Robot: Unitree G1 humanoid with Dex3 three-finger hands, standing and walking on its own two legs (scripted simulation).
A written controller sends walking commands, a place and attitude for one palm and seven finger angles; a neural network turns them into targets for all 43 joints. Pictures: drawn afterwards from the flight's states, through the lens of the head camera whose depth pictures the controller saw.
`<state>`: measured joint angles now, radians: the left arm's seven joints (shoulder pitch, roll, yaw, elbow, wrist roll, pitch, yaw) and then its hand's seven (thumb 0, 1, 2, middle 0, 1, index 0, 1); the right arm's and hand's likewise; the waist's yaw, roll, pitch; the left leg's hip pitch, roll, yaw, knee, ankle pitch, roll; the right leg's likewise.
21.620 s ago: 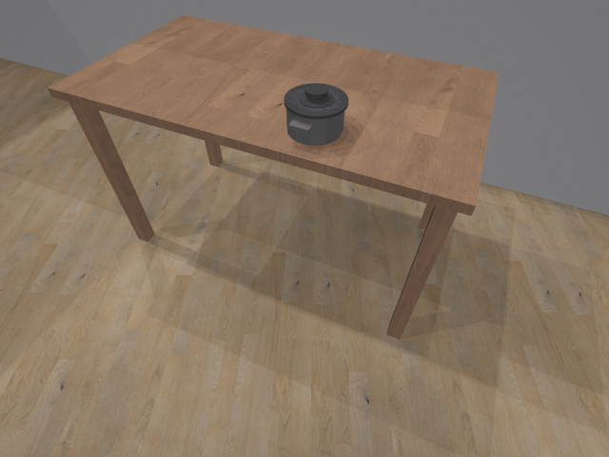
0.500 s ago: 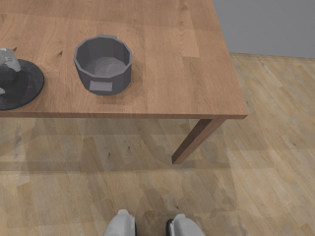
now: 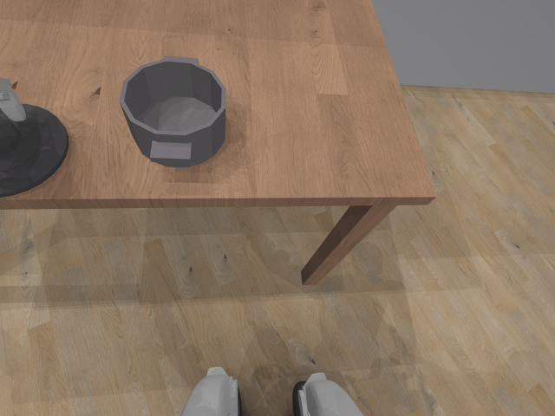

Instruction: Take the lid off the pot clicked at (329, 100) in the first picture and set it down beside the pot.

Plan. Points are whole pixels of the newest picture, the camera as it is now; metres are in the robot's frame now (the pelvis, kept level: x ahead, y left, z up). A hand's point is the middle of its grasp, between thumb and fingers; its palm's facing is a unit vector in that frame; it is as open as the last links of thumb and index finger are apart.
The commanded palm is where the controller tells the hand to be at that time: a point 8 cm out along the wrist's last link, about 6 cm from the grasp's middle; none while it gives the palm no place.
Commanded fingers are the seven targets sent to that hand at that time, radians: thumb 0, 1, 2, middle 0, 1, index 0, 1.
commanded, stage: open the fingers wide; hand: left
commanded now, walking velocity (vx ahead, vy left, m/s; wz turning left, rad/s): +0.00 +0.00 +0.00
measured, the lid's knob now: out of the picture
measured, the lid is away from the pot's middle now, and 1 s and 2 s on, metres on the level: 0.24 0.24 0.24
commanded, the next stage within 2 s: raise the empty hand in 0.06 s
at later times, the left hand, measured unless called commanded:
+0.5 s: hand out of the picture +0.46 +0.37 +0.08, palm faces -0.44 -0.13 -0.89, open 11.0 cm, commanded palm +0.51 +0.35 +0.15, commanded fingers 0.00 0.04 0.53 -0.31 -0.93 -0.31 -0.93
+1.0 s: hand out of the picture +0.45 +0.37 +0.13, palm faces -0.41 -0.16 -0.90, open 11.0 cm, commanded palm +0.50 +0.36 +0.20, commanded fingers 0.00 0.04 0.53 -0.31 -0.93 -0.31 -0.93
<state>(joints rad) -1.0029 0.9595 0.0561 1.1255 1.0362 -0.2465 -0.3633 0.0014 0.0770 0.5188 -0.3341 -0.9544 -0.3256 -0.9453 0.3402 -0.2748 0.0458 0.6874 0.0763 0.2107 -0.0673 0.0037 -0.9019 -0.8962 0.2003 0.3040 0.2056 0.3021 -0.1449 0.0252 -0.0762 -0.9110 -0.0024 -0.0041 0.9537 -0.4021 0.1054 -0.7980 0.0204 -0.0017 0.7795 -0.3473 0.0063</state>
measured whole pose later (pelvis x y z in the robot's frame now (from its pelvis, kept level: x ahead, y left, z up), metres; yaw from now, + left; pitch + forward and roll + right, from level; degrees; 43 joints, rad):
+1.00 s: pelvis +0.01 -0.02 +0.02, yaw +1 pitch +16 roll -5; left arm -1.06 0.99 0.02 1.12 0.99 -0.19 -0.45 0.00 0.05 0.52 -0.32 -0.94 -0.32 -0.94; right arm 0.32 -0.29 0.05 0.70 0.11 0.20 -0.08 0.00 -0.90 -0.90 0.20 0.30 0.20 0.30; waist -0.12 0.02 -0.08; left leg -0.75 0.00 -0.01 0.85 -0.39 0.08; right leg -0.65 0.02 0.00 0.69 -0.33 0.04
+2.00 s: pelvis +0.02 -0.03 +0.03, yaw +2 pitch +11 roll -4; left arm -0.86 0.94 0.09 0.89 0.92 -0.13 -0.47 0.00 0.05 0.52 -0.32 -0.94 -0.32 -0.94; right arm 0.27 -0.28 0.02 0.65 0.10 0.25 -0.03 0.01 -0.90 -0.90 0.20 0.30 0.20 0.30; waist -0.08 0.03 -0.06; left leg -0.59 -0.02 -0.01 0.72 -0.33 0.07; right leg -0.49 0.01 0.00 0.58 -0.29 0.03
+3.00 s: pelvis +0.04 -0.10 +0.06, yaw +2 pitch -2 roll +0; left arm -0.08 0.42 0.39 0.14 -0.10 -0.03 0.08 0.01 0.75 0.83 -0.22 -0.41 -0.23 -0.41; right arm 0.15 -0.25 0.03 0.70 0.03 -0.06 -0.08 0.01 -0.90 -0.90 0.20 0.30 0.20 0.30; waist 0.05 0.05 0.00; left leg -0.12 0.04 -0.01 0.40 -0.24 -0.02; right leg -0.08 0.06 0.01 0.36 -0.24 -0.04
